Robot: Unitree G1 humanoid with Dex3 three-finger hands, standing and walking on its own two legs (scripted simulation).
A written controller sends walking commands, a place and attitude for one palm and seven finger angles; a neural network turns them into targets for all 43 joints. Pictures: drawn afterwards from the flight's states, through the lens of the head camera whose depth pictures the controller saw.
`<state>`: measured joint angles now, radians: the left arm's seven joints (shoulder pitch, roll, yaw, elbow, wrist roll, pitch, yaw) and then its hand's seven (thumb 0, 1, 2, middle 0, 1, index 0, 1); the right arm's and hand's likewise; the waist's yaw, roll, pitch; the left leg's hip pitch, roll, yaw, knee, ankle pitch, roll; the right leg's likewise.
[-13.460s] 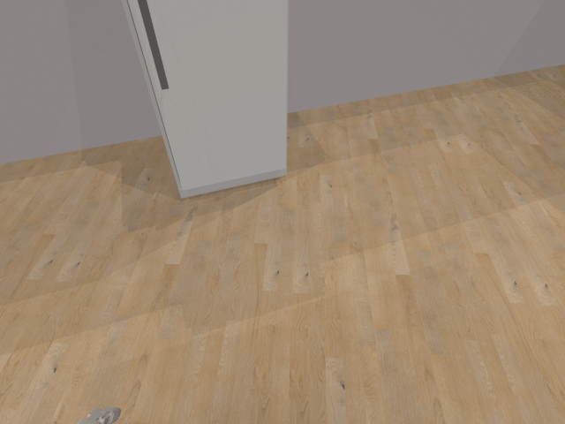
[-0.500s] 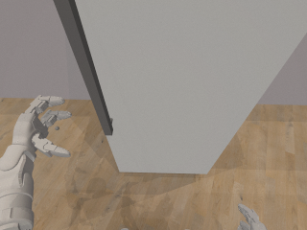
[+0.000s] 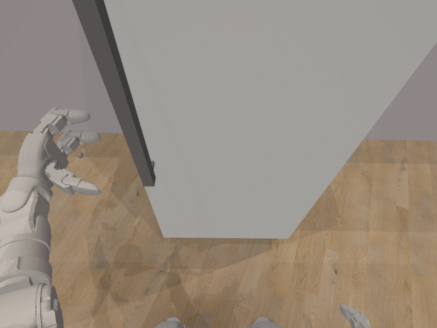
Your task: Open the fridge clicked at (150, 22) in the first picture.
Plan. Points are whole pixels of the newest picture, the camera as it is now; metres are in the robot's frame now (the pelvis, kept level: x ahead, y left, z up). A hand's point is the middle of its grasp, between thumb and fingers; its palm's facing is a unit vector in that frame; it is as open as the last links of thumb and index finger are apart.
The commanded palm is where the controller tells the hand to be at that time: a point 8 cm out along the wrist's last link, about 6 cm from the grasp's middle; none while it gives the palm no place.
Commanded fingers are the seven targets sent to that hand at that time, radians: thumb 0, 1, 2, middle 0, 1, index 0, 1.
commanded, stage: move the hooked fingers beside the handle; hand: left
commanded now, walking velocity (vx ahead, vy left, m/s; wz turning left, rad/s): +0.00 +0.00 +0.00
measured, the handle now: (127, 98) +0.47 +0.18 +0.15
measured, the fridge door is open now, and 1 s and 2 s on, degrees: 0 0 0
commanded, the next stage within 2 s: none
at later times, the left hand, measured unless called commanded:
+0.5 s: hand (94, 151) +0.40 +0.24 +0.08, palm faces -0.01 -1.00 -0.01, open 14.0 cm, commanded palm +0.38 +0.30 +0.08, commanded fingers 0.00 -0.50 0.30 -0.30 -1.20 -0.30 -1.20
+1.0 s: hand (97, 149) +0.42 +0.24 +0.07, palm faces +0.03 -1.00 -0.01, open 14.0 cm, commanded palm +0.38 +0.30 +0.08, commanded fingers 0.00 -0.50 0.30 -0.30 -1.20 -0.30 -1.20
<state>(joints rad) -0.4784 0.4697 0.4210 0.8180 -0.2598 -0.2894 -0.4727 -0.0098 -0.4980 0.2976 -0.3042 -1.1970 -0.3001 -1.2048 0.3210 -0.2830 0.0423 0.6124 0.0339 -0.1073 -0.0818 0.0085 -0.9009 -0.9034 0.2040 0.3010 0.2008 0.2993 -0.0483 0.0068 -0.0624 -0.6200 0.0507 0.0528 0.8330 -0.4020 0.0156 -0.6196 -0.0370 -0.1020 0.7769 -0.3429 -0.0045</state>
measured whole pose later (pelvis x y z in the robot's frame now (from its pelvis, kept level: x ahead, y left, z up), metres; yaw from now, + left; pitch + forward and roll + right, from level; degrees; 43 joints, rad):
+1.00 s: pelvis +0.00 +0.00 -0.01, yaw -1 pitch +13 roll -1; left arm -0.55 0.48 0.44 0.92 -0.20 -0.32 -0.40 -0.01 -0.50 0.30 -0.31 -1.20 -0.30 -1.20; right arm 0.33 -0.28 0.04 0.58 0.03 -0.03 -0.06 0.01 -0.90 -0.90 0.20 0.30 0.20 0.30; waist -0.08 0.01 -0.07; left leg -0.68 0.06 0.06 0.87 -0.41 0.01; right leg -0.69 -0.03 -0.09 0.82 -0.35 -0.01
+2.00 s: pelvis +0.00 +0.01 +0.00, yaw -1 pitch +12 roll -2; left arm -0.53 0.46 0.40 0.85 -0.21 -0.30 -0.38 -0.01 -0.50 0.30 -0.31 -1.20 -0.30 -1.20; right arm 0.33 -0.27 0.05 0.59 0.03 -0.04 -0.06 0.01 -0.90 -0.90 0.20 0.30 0.20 0.30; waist -0.07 0.01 -0.08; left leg -0.67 0.05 0.06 0.87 -0.42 0.02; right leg -0.67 -0.03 -0.09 0.80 -0.35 0.00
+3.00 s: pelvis +0.01 +0.00 -0.01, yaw +0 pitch +13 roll -2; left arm -0.58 0.44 0.37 0.91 -0.22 -0.32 -0.37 -0.01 -0.50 0.30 -0.30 -1.20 -0.30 -1.20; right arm 0.33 -0.27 0.04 0.62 0.03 -0.02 -0.06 0.01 -0.90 -0.90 0.20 0.30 0.20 0.30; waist -0.07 0.02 -0.08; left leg -0.68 0.06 0.04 0.87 -0.42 0.01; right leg -0.68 -0.03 -0.10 0.81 -0.36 -0.01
